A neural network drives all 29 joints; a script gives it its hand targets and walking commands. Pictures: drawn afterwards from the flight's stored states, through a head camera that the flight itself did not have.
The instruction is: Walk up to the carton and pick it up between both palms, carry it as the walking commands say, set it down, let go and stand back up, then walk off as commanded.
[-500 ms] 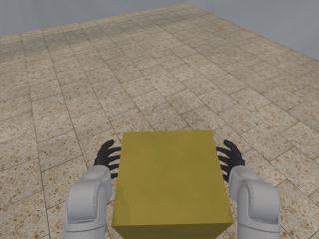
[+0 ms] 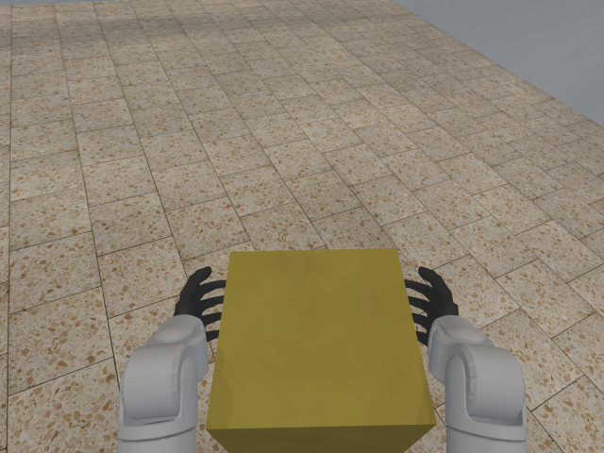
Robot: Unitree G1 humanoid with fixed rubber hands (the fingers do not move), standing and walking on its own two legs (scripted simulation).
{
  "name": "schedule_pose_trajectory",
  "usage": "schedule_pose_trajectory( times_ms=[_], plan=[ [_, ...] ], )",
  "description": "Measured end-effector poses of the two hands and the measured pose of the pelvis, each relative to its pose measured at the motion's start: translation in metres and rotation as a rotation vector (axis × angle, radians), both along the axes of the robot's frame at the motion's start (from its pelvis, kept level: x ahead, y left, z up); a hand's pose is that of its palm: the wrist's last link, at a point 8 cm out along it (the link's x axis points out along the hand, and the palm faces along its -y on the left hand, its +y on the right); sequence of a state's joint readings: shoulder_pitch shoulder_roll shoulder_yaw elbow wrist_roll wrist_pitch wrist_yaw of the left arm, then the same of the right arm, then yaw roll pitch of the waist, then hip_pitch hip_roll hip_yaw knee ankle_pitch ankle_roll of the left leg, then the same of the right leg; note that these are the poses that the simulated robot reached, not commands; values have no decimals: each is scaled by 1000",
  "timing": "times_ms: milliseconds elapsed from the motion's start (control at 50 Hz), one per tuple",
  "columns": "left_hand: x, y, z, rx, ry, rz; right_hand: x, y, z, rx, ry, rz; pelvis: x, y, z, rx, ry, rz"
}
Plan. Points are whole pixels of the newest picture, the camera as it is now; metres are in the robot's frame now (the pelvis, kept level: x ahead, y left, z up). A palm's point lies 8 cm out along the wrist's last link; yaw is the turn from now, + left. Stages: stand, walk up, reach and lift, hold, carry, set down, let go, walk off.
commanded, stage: carry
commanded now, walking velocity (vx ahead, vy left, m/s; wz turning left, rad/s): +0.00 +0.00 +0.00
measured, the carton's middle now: (315, 364) +0.25 +0.00 -0.01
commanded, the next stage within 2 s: none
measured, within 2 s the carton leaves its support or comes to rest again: neither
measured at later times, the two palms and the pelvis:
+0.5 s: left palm (167, 402) +0.17 +0.16 +0.08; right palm (470, 443) +0.15 -0.14 +0.08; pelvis -0.10 +0.03 -0.01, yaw -2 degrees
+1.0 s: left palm (126, 423) +0.15 +0.20 +0.07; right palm (431, 443) +0.15 -0.10 +0.08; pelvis -0.12 +0.06 -0.01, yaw -1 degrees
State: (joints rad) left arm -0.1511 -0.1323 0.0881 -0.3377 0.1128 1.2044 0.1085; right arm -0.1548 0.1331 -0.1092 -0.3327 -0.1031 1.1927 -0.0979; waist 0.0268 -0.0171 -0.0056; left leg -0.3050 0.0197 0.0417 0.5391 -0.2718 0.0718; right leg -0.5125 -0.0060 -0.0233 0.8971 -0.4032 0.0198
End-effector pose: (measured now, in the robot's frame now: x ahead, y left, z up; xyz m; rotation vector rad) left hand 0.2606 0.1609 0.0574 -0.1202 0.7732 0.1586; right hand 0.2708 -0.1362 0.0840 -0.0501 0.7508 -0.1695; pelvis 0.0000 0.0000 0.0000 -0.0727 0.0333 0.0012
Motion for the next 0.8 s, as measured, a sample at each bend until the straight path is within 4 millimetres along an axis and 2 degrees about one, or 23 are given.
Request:
schedule_pose_trajectory(
  times_ms=[100,160,280,380,440,540,660,800],
  plan=[
    [-14,11,25,-18,-109,-1,-18,11,30,-9,-109,-8,-25,12,4,-18,14,-8],
    [-23,13,32,-6,-122,-16,-31,13,35,-7,-121,-17,-34,17,5,-18,23,-19],
    [-47,6,24,43,-69,-61,-64,5,16,25,-67,-51,-61,22,2,6,17,-44],
    [-76,-3,20,106,-60,-95,-99,-4,-3,80,-60,-80,-89,24,-5,27,0,-44],
    [-88,-4,22,125,-58,-112,-115,-4,-6,99,-59,-95,-98,27,-7,19,-10,-46],
    [-90,1,19,96,-83,-125,-122,1,0,70,-83,-111,-104,34,-12,21,-20,-43],
    [-102,16,4,79,-33,-106,-125,16,-7,42,-34,-85,-113,42,-10,24,-14,-51],
    [-114,32,5,101,-42,-63,-123,32,-10,58,-45,-37,-124,48,-4,17,-4,-27]
  ],
)
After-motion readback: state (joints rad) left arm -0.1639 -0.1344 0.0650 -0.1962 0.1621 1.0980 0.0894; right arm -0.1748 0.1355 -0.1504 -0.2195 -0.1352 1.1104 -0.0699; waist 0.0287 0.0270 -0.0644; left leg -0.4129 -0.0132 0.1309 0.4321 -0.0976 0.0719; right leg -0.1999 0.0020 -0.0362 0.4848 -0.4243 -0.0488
